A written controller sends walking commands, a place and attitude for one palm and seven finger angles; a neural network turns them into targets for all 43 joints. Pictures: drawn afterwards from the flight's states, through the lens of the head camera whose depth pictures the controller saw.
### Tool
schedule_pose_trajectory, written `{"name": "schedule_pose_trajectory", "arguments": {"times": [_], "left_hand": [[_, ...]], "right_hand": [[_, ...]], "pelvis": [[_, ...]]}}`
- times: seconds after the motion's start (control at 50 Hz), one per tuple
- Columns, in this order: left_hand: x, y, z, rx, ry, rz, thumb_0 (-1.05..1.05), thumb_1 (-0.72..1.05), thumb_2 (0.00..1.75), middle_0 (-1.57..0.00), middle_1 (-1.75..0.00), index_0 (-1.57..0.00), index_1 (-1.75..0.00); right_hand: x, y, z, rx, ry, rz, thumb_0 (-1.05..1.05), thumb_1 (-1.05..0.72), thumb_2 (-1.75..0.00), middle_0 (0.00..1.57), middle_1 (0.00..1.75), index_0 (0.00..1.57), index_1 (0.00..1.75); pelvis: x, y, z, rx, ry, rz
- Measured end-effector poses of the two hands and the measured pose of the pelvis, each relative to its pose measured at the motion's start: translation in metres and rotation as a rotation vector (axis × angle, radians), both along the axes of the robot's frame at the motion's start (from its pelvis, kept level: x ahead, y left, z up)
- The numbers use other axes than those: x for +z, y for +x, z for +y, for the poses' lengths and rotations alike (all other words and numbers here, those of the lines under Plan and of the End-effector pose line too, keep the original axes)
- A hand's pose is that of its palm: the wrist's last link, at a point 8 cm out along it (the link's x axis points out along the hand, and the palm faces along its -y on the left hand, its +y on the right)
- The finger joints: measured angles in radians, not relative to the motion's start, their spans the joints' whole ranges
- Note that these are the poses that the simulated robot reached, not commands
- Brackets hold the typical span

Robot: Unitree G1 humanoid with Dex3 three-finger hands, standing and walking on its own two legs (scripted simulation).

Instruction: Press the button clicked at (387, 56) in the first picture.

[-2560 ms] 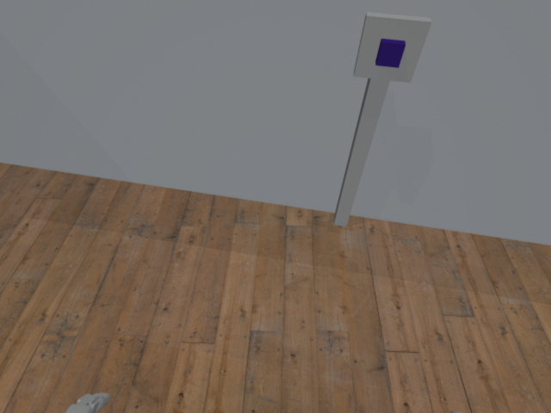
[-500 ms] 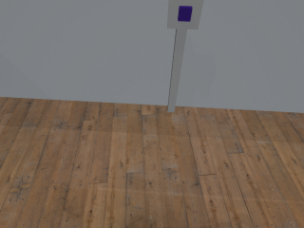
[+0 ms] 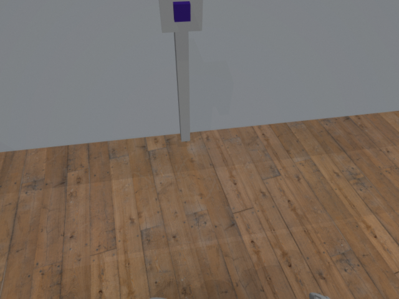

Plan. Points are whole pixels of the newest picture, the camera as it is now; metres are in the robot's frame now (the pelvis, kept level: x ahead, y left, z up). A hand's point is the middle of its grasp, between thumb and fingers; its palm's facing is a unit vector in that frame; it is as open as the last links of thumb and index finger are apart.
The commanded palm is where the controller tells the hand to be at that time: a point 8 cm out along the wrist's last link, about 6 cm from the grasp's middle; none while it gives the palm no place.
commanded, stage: walk to a spot facing it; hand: left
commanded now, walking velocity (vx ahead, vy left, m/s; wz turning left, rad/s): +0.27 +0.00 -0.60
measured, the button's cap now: (181, 11) +1.08 +0.19 +0.07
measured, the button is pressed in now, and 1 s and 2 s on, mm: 0 0 0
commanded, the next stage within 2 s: turn to face it in 1.14 s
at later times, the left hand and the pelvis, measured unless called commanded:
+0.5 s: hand (156, 255) +0.23 +0.14 -0.17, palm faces -0.41 -0.90 -0.14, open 7.4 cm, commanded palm none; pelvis +0.07 +0.00 +0.00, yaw -20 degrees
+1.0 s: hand (188, 211) +0.37 +0.07 -0.18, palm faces -0.42 -0.89 -0.18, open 7.3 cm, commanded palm none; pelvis +0.25 -0.09 -0.01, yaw -29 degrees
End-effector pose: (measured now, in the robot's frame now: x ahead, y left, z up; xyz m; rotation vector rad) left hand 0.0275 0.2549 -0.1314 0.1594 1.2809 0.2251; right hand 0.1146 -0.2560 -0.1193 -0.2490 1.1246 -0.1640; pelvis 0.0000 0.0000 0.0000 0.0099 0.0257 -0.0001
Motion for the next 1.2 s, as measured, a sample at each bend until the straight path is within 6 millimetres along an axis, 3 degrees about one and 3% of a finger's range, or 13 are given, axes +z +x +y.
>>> {"name": "schedule_pose_trajectory", "arguments": {"times": [0.08, 0.16, 0.3, 0.42, 0.52, 0.6, 0.66, 0.76, 0.88, 1.02, 1.06, 1.1, 1.2], "left_hand": [[-0.010, 0.015, 0.025, -0.051, -0.010, -0.018, 0.00, 0.91, 0.90, -0.20, -0.30, -0.20, -0.30], [-0.004, 0.044, 0.041, -0.119, -0.027, -0.047, 0.01, 0.91, 0.90, -0.20, -0.30, -0.20, -0.30], [0.002, 0.103, 0.035, -0.246, -0.050, -0.084, 0.00, 0.91, 0.90, -0.19, -0.30, -0.20, -0.30], [-0.005, 0.164, -0.013, -0.395, -0.089, -0.050, 0.01, 0.92, 0.90, -0.19, -0.30, -0.20, -0.30], [-0.011, 0.237, -0.086, -0.550, -0.126, -0.076, 0.01, 0.91, 0.90, -0.19, -0.30, -0.20, -0.30], [-0.019, 0.298, -0.149, -0.645, -0.140, -0.185, 0.01, 0.91, 0.90, -0.19, -0.30, -0.20, -0.30], [-0.018, 0.320, -0.174, -0.646, -0.142, -0.235, 0.00, 0.91, 0.90, -0.20, -0.30, -0.20, -0.30], [-0.009, 0.323, -0.180, -0.650, -0.107, -0.149, 0.00, 0.91, 0.90, -0.20, -0.30, -0.20, -0.30], [-0.005, 0.340, -0.161, -0.595, -0.062, -0.089, -0.01, 0.94, 0.90, -0.20, -0.30, -0.20, -0.30], [-0.029, 0.358, -0.133, -0.517, -0.063, 0.037, 0.00, 0.92, 0.90, -0.20, -0.30, -0.20, -0.30], [-0.036, 0.366, -0.128, -0.515, -0.061, 0.094, 0.00, 0.92, 0.90, -0.20, -0.30, -0.20, -0.30], [-0.034, 0.378, -0.129, -0.537, -0.059, 0.139, 0.00, 0.92, 0.90, -0.20, -0.30, -0.20, -0.30], [-0.023, 0.429, -0.153, -0.585, -0.080, 0.144, 0.01, 0.92, 0.90, -0.20, -0.30, -0.20, -0.30]], "right_hand": [[0.008, -0.016, 0.014, -0.034, -0.026, -0.059, 0.00, -0.91, -0.90, 0.20, 0.30, 0.20, 0.30], [0.018, -0.058, 0.025, -0.096, -0.041, -0.026, 0.00, -0.91, -0.90, 0.20, 0.30, 0.20, 0.30], [0.016, -0.134, 0.040, -0.262, -0.026, 0.121, 0.00, -0.91, -0.90, 0.20, 0.30, 0.20, 0.30], [0.008, -0.193, 0.062, -0.433, 0.035, 0.275, 0.00, -0.91, -0.90, 0.20, 0.30, 0.20, 0.30], [0.001, -0.231, 0.079, -0.573, 0.113, 0.428, 0.00, -0.91, -0.90, 0.20, 0.30, 0.20, 0.30], [-0.011, -0.241, 0.078, -0.657, 0.184, 0.530, 0.00, -0.91, -0.90, 0.20, 0.30, 0.20, 0.30], [-0.020, -0.219, 0.058, -0.684, 0.198, 0.526, 0.01, -0.91, -0.90, 0.20, 0.30, 0.20, 0.30], [-0.022, -0.125, -0.002, -0.660, 0.143, 0.303, 0.01, -0.91, -0.90, 0.20, 0.30, 0.20, 0.30], [-0.010, -0.003, -0.055, -0.587, 0.093, 0.059, 0.00, -0.91, -0.90, 0.20, 0.30, 0.20, 0.30], [-0.003, 0.121, -0.085, -0.498, 0.032, -0.076, 0.00, -0.91, -0.90, 0.20, 0.30, 0.20, 0.30], [-0.001, 0.143, -0.087, -0.496, 0.012, -0.101, 0.00, -0.91, -0.90, 0.20, 0.30, 0.20, 0.30], [0.003, 0.153, -0.084, -0.524, 0.004, -0.110, 0.00, -0.91, -0.90, 0.20, 0.30, 0.20, 0.30], [0.009, 0.145, -0.073, -0.646, 0.008, -0.025, -0.01, -0.94, -0.90, 0.20, 0.30, 0.20, 0.30]], "pelvis": [[-0.005, -0.004, 0.020, -0.043, -0.022, 0.002], [0.003, -0.001, 0.031, -0.093, -0.039, -0.017], [0.009, 0.019, 0.035, -0.196, -0.051, -0.020], [0.005, 0.044, 0.022, -0.292, -0.043, -0.018], [-0.004, 0.071, -0.004, -0.367, -0.036, -0.012], [-0.023, 0.097, -0.037, -0.406, -0.025, -0.013], [-0.025, 0.111, -0.055, -0.423, -0.029, -0.031], [-0.008, 0.142, -0.072, -0.464, -0.036, -0.026], [0.000, 0.190, -0.085, -0.490, -0.049, -0.010], [-0.011, 0.266, -0.090, -0.513, -0.071, -0.018], [-0.014, 0.285, -0.090, -0.542, -0.056, -0.029], [-0.011, 0.301, -0.091, -0.567, -0.058, -0.036], [0.003, 0.336, -0.100, -0.618, -0.056, -0.034]]}}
